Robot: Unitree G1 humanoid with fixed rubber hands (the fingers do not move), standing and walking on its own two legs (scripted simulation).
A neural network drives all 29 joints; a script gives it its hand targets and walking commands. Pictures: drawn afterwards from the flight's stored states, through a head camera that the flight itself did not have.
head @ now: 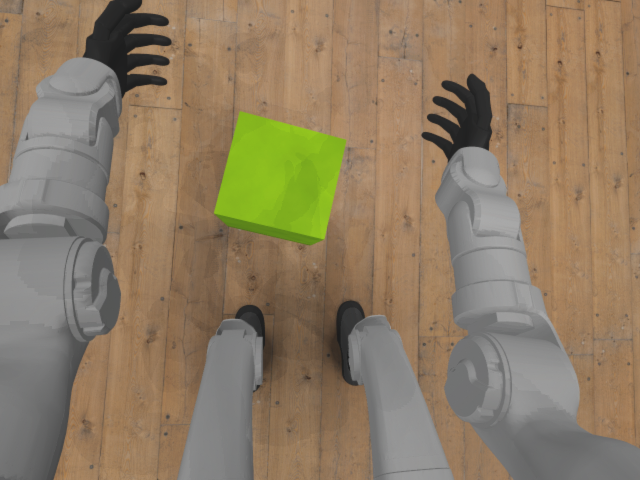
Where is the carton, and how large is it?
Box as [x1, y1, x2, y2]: [214, 111, 345, 244]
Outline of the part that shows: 240,111 214,213 228,226 306,244 312,244 323,239 345,140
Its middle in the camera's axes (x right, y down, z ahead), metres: -0.09 -0.11 +0.85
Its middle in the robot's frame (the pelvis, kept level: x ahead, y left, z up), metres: +0.51 +0.02 -0.52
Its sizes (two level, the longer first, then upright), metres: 0.210 0.200 0.250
